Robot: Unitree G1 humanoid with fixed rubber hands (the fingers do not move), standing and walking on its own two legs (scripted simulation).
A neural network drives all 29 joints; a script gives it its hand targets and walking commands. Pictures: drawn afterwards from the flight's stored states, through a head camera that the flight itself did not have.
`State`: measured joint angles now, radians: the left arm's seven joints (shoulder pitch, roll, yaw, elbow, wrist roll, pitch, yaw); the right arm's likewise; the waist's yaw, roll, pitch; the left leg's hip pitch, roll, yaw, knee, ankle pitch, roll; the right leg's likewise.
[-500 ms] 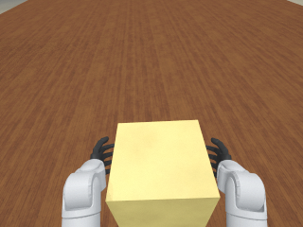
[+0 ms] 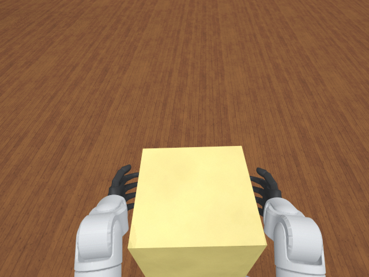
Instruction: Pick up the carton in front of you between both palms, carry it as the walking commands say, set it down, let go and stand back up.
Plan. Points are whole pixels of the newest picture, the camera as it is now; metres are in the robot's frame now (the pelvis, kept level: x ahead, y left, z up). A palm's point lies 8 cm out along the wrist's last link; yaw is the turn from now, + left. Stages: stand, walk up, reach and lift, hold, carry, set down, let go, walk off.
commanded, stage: carry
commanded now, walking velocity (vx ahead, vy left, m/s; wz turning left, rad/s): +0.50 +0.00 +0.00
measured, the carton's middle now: (193, 218) +0.26 +0.00 -0.01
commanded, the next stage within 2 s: none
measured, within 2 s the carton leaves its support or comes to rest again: neither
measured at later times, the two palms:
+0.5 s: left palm (151, 93) +0.58 +0.12 +0.08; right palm (252, 93) +0.61 -0.18 +0.07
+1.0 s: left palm (145, 46) +0.93 +0.18 +0.05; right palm (220, 47) +0.93 -0.11 +0.06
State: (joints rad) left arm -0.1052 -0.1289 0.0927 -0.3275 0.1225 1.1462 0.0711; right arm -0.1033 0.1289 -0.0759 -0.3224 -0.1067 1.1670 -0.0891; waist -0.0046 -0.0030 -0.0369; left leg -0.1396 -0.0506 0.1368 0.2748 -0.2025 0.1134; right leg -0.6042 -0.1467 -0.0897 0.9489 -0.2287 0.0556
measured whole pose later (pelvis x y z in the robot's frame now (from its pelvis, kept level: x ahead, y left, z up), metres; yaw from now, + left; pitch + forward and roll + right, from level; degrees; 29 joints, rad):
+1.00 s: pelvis +0.67 +0.03 +0.00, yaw +1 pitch +4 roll -2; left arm -0.12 -0.13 0.10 -0.31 0.12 1.16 0.07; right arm -0.10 0.13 -0.08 -0.31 -0.11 1.16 -0.09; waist -0.01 -0.01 -0.02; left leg -0.25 0.04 0.22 0.33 -0.17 0.07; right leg -0.54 -0.10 -0.07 1.06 -0.26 0.00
